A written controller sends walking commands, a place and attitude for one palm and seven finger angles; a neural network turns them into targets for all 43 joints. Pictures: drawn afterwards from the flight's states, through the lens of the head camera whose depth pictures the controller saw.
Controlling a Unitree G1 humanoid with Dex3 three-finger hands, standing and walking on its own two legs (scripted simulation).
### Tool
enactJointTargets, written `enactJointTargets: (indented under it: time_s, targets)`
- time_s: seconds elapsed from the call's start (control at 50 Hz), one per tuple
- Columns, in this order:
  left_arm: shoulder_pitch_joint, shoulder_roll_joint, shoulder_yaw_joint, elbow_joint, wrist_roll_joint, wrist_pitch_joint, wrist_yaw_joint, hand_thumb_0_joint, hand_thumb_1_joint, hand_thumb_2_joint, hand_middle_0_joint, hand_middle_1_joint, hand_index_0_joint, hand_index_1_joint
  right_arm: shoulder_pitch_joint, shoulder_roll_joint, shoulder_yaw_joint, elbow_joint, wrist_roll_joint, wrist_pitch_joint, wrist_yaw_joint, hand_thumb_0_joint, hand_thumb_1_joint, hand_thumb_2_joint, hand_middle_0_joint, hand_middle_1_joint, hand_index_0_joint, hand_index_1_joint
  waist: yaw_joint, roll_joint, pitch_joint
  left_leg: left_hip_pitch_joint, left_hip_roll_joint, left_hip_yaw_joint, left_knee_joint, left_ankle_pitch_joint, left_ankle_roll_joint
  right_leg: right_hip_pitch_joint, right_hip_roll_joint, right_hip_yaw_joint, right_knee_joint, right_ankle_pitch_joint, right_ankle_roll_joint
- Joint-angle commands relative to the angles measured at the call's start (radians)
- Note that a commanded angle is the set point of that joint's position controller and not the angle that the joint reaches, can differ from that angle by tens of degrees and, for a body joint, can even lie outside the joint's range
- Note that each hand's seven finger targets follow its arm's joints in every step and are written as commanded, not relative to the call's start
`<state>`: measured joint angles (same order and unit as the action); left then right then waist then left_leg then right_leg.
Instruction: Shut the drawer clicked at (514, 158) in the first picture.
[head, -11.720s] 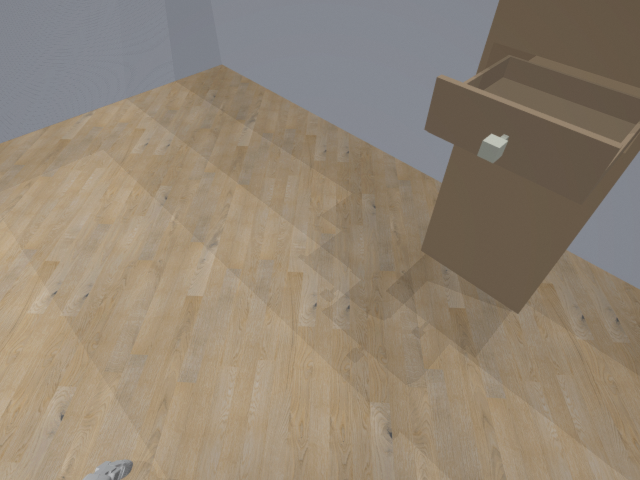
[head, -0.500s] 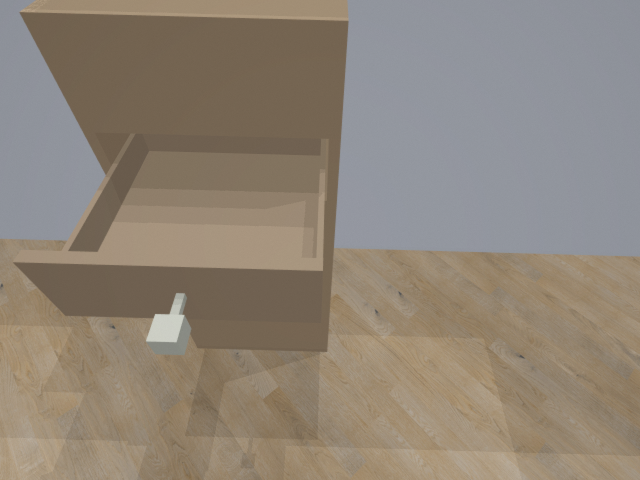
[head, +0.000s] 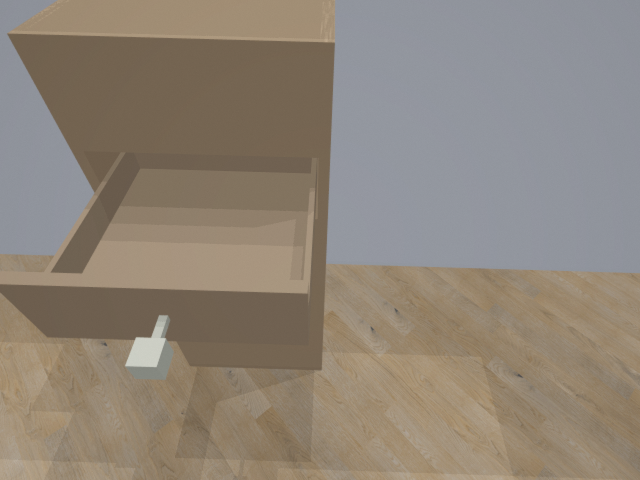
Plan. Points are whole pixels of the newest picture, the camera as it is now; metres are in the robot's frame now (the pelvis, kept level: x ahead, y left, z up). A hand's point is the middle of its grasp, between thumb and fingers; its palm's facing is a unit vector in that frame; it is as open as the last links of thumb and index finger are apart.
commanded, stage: come to a stop and stand still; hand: left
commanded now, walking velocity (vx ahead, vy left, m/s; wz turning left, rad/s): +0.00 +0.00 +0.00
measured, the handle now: (155, 344) +0.28 +0.23 +0.01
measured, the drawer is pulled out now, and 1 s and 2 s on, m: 0.27 0.27 0.27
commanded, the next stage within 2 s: look again from close up in 1.12 s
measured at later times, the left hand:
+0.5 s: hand out of the picture -0.03 +0.20 -0.17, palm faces +0.02 -0.98 -0.18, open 7.4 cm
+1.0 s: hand out of the picture -0.05 +0.20 -0.17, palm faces +0.03 -0.99 -0.14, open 7.4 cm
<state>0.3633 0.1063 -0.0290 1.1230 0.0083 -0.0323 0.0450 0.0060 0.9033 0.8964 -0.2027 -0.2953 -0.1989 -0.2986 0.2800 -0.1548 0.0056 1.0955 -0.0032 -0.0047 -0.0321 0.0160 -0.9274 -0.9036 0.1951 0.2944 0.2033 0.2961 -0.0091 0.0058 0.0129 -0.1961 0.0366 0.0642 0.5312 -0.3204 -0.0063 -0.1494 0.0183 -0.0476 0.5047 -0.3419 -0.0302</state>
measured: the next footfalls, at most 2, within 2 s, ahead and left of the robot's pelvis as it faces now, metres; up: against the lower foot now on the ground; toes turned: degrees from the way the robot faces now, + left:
none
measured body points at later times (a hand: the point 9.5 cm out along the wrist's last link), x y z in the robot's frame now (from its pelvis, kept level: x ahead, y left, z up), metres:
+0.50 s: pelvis -0.02 +0.02 +0.01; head -0.02 +0.03 +0.46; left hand -0.03 +0.25 -0.16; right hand -0.02 -0.19 -0.15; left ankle -0.02 +0.12 -0.73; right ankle -0.04 -0.10 -0.73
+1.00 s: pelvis -0.03 +0.05 +0.01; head -0.03 +0.06 +0.46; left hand -0.05 +0.25 -0.16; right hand -0.04 -0.16 -0.15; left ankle -0.02 +0.12 -0.73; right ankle -0.04 -0.10 -0.73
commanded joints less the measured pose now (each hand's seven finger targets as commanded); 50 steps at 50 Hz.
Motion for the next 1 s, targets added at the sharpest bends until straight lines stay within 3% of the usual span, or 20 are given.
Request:
enactJointTargets:
  time_s: [0.0, 0.12, 0.34, 0.84, 0.98]
  targets:
    - [0.056, 0.130, 0.021, -0.037, 0.002, -0.011, 0.011, 0.000, 0.900, 0.900, -0.200, -0.300, -0.200, -0.300, 0.053, -0.069, -0.012, -0.023, -0.003, -0.015, -0.001, 0.000, -0.900, -0.900, 0.200, 0.300, 0.200, 0.300, -0.006, -0.038, 0.051, 0.012, 0.058, -0.052, -0.059, 0.263, 0.027, -0.025, -0.136, 0.116, -0.081, 0.543, -0.015]
    - [0.034, 0.132, 0.023, -0.046, 0.001, -0.001, 0.008, 0.000, 0.900, 0.900, -0.200, -0.300, -0.200, -0.300, 0.033, -0.080, -0.009, -0.016, -0.004, -0.016, -0.001, 0.000, -0.900, -0.900, 0.200, 0.300, 0.200, 0.300, 0.006, 0.015, 0.080, 0.012, 0.065, -0.073, -0.112, 0.258, 0.033, -0.035, -0.122, 0.114, -0.118, 0.347, -0.012]
    - [0.010, 0.146, 0.023, -0.059, -0.001, 0.006, 0.000, 0.000, 0.900, 0.900, -0.200, -0.300, -0.200, -0.300, 0.030, -0.105, -0.005, -0.010, -0.005, -0.019, 0.006, 0.000, -0.900, -0.900, 0.200, 0.300, 0.200, 0.300, 0.011, -0.013, 0.082, 0.008, 0.065, -0.093, -0.175, 0.190, 0.040, -0.033, -0.121, 0.104, -0.156, 0.207, -0.001]
    - [0.059, 0.102, 0.023, -0.023, 0.003, 0.011, 0.004, 0.000, 0.900, 0.900, -0.200, -0.300, -0.200, -0.300, 0.081, -0.079, -0.004, 0.033, -0.001, -0.031, 0.002, 0.000, -0.900, -0.900, 0.200, 0.300, 0.200, 0.300, 0.012, -0.003, 0.077, 0.017, 0.071, -0.113, -0.231, 0.186, 0.055, -0.035, -0.127, 0.076, -0.148, 0.185, 0.015]
    - [0.068, 0.092, 0.022, -0.019, 0.006, 0.014, 0.003, 0.000, 0.900, 0.900, -0.200, -0.300, -0.200, -0.300, 0.084, -0.078, -0.008, 0.029, -0.002, -0.028, 0.002, 0.000, -0.900, -0.900, 0.200, 0.300, 0.200, 0.300, 0.012, -0.008, 0.107, 0.000, 0.073, -0.127, -0.261, 0.113, 0.056, -0.059, -0.125, 0.075, -0.147, 0.162, 0.016]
